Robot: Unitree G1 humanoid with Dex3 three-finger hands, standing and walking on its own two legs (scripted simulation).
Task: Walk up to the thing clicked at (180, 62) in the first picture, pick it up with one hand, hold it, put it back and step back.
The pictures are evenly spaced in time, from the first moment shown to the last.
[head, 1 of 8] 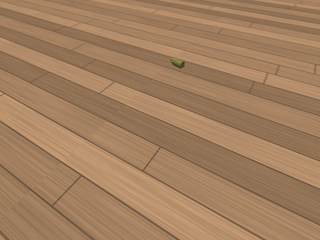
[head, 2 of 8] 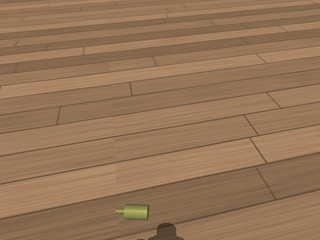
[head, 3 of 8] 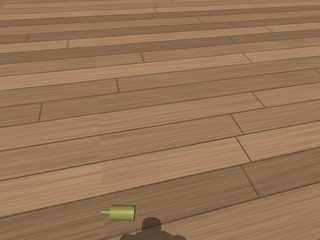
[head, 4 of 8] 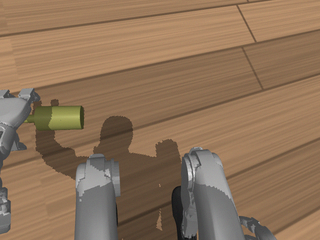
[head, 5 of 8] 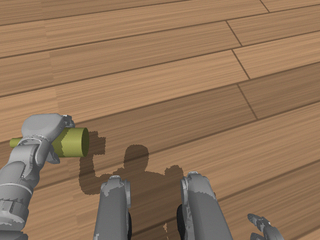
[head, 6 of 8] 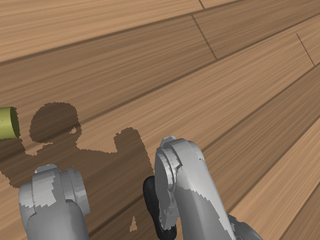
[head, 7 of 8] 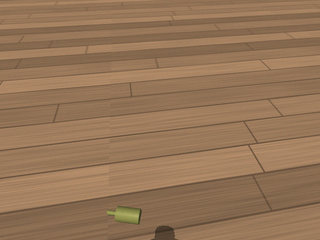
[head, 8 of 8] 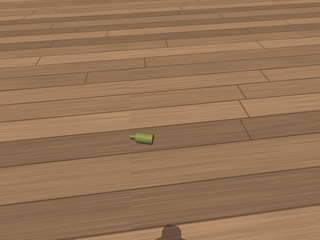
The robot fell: no
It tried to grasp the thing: yes
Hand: left
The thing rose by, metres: 0.66
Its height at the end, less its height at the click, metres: +0.00
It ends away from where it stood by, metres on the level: 0.01
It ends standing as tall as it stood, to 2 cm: yes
